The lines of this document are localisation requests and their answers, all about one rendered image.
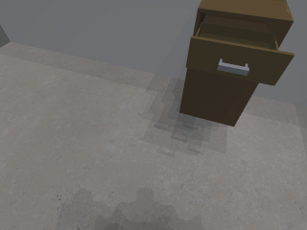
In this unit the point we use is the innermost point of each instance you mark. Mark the handle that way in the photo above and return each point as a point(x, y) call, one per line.
point(232, 68)

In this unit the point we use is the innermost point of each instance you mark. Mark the drawer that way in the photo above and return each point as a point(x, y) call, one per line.
point(238, 46)

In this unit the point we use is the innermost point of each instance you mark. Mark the cabinet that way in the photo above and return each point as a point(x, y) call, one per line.
point(222, 99)

